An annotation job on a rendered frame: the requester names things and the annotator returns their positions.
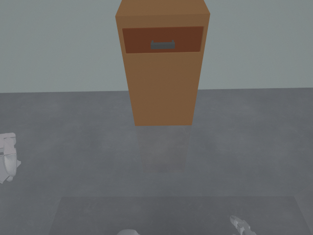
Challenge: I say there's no right robot hand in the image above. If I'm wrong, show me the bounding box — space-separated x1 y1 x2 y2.
230 215 256 235

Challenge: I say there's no drawer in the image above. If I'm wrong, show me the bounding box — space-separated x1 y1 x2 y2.
122 26 203 53

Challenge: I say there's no cabinet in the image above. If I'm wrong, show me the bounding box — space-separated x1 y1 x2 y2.
115 0 210 126

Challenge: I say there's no left robot hand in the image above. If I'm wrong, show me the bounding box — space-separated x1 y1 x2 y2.
0 133 21 184

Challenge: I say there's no handle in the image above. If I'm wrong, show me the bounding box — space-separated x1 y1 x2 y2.
151 40 175 49

